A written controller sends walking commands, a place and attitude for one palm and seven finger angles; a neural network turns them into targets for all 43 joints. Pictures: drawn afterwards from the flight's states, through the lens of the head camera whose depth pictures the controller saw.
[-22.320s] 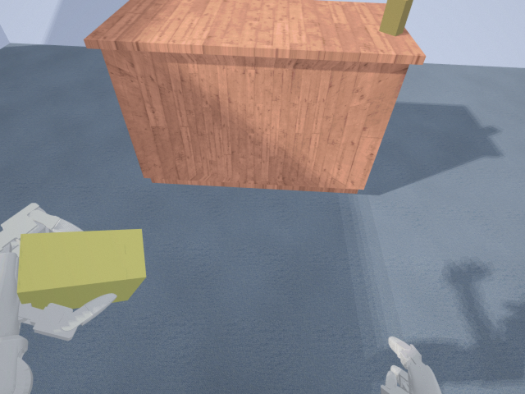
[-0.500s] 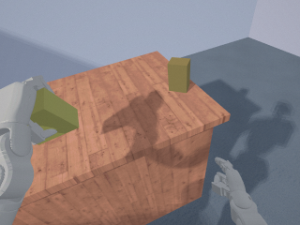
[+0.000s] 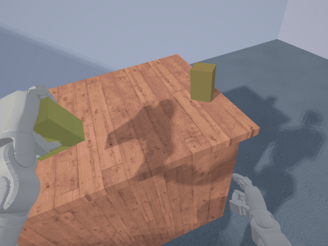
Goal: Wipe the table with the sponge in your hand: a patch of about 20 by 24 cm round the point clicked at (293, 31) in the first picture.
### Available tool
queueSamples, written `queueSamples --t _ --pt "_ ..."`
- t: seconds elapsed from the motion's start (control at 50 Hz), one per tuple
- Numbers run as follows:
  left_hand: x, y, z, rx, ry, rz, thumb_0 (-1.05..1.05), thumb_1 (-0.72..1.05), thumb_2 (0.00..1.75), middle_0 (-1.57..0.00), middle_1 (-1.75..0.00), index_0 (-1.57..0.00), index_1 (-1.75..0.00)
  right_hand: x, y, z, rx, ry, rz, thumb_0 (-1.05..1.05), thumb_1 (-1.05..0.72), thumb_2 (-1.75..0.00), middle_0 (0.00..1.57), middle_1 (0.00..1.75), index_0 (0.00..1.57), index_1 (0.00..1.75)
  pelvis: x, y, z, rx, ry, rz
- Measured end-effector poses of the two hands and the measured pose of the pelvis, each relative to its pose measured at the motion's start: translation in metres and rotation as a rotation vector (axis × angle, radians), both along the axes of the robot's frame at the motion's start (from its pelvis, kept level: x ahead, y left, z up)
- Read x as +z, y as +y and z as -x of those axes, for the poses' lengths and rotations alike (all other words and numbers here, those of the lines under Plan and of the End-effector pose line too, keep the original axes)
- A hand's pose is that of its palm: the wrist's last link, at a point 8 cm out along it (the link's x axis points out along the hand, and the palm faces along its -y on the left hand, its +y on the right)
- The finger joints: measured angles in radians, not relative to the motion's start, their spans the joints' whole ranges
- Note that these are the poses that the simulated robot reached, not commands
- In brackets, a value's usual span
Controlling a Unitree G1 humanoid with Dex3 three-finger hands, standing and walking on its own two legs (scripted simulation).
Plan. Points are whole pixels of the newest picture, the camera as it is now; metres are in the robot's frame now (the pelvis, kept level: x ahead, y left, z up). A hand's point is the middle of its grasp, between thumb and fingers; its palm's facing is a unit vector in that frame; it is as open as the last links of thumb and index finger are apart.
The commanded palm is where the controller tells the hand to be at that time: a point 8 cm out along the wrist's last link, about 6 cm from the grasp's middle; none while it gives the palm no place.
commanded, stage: move the sponge above the wiping area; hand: left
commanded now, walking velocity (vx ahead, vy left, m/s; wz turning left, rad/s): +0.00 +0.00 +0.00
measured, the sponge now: (50, 134) +0.26 +0.31 +0.19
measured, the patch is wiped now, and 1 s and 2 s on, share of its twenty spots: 0.00 0.00 0.00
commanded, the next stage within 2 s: none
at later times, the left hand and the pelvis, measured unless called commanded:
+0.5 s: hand (58, 135) +0.26 +0.29 +0.18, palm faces +0.18 -0.11 -0.98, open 9.8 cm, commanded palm +0.22 +0.29 +0.26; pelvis -0.01 -0.02 +0.00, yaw +0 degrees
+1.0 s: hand (65, 142) +0.27 +0.29 +0.15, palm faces +0.03 -0.06 -1.00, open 9.8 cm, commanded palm +0.23 +0.30 +0.25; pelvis +0.01 -0.03 -0.01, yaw +0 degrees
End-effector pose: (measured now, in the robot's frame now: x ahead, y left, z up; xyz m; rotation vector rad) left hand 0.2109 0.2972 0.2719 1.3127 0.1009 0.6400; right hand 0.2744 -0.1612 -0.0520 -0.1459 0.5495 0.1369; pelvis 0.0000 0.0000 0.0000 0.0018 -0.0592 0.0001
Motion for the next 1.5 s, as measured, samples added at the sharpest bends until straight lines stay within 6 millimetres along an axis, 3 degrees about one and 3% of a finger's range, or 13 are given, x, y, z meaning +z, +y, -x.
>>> queueSamples --t 0.12,0.2,0.36,0.46,0.58,0.78,0.88,0.98,1.08,1.22,1.32,1.42,1.5 --pt "-0.035 -0.021 -0.001 -0.077 0.104 0.066 0.0 -0.48 1.03 -0.77 -1.35 -0.77 -1.34 -0.001 -0.009 0.004 -0.011 -0.008 0.022 0.01 -0.9 -0.89 0.2 0.3 0.2 0.3 -0.001 -0.002 0.003 -0.001 -0.002 -0.001" --pt "-0.034 -0.031 -0.003 -0.116 0.11 0.008 0.0 -0.48 1.03 -0.77 -1.35 -0.77 -1.34 0.0 -0.014 0.006 -0.011 -0.015 0.045 0.01 -0.9 -0.89 0.2 0.3 0.2 0.3 -0.002 -0.005 0.005 -0.002 -0.011 -0.003" --pt "-0.006 -0.009 -0.011 0.008 0.058 -0.052 0.0 -0.48 1.03 -0.77 -1.35 -0.77 -1.34 -0.003 -0.024 0.013 -0.029 -0.004 0.022 0.01 -0.9 -0.89 0.2 0.3 0.2 0.3 -0.001 -0.014 0.007 -0.001 -0.011 -0.004" --pt "-0.029 -0.004 -0.021 0.05 0.163 -0.002 0.0 -0.48 1.03 -0.77 -1.35 -0.77 -1.35 -0.01 -0.034 0.019 -0.047 0.012 0.02 0.01 -0.9 -0.89 0.2 0.3 0.2 0.3 -0.002 -0.019 0.008 0.006 0.0 -0.004" --pt "-0.056 -0.023 -0.031 -0.024 0.278 -0.032 0.0 -0.48 1.03 -0.77 -1.35 -0.77 -1.35 -0.017 -0.049 0.024 -0.062 0.027 0.051 0.01 -0.9 -0.89 0.2 0.3 0.2 0.3 -0.003 -0.023 0.005 0.004 0.0 -0.009" --pt "-0.026 -0.004 -0.037 0.054 0.198 -0.076 0.0 -0.47 1.03 -0.77 -1.35 -0.77 -1.35 -0.022 -0.063 0.024 -0.083 0.05 0.042 0.01 -0.9 -0.89 0.2 0.3 0.2 0.3 -0.004 -0.029 -0.003 -0.004 0.006 -0.012" --pt "-0.04 0.003 -0.034 0.09 0.275 -0.044 0.0 -0.47 1.03 -0.76 -1.36 -0.77 -1.35 -0.023 -0.066 0.02 -0.096 0.049 0.032 0.01 -0.9 -0.89 0.2 0.3 0.2 0.3 -0.004 -0.029 -0.006 0.003 0.017 -0.011" --pt "-0.064 -0.008 -0.035 0.021 0.365 -0.046 0.0 -0.47 1.03 -0.76 -1.36 -0.77 -1.35 -0.022 -0.065 0.017 -0.094 0.041 0.048 0.01 -0.9 -0.89 0.2 0.3 0.19 0.3 -0.005 -0.027 -0.006 0.007 0.017 -0.011" --pt "-0.061 -0.016 -0.036 -0.069 0.303 -0.091 0.0 -0.47 1.03 -0.76 -1.36 -0.77 -1.35 -0.019 -0.06 0.017 -0.081 0.03 0.066 0.01 -0.9 -0.89 0.2 0.3 0.19 0.3 -0.005 -0.026 -0.007 0.007 0.014 -0.009" --pt "-0.037 0.012 -0.033 0.055 0.185 -0.079 0.0 -0.47 1.03 -0.76 -1.36 -0.77 -1.35 -0.021 -0.05 0.02 -0.073 0.048 0.041 0.01 -0.9 -0.89 0.2 0.3 0.2 0.3 -0.004 -0.021 -0.004 0.004 0.021 -0.004" --pt "-0.051 0.022 -0.03 0.097 0.267 -0.034 0.0 -0.47 1.03 -0.76 -1.36 -0.77 -1.35 -0.023 -0.043 0.022 -0.078 0.058 0.03 0.01 -0.9 -0.89 0.2 0.3 0.2 0.3 -0.004 -0.014 -0.002 0.014 0.031 0.0" --pt "-0.078 0.007 -0.036 0.003 0.365 -0.042 0.0 -0.47 1.03 -0.76 -1.36 -0.77 -1.35 -0.022 -0.036 0.024 -0.069 0.053 0.051 0.01 -0.9 -0.89 0.2 0.3 0.2 0.3 -0.005 -0.008 0.002 0.025 0.027 0.003" --pt "-0.078 -0.009 -0.044 -0.11 0.321 -0.082 0.0 -0.47 1.03 -0.76 -1.36 -0.77 -1.35 -0.021 -0.027 0.027 -0.057 0.045 0.063 0.01 -0.9 -0.89 0.2 0.3 0.2 0.3 -0.004 -0.004 0.004 0.025 0.021 0.005"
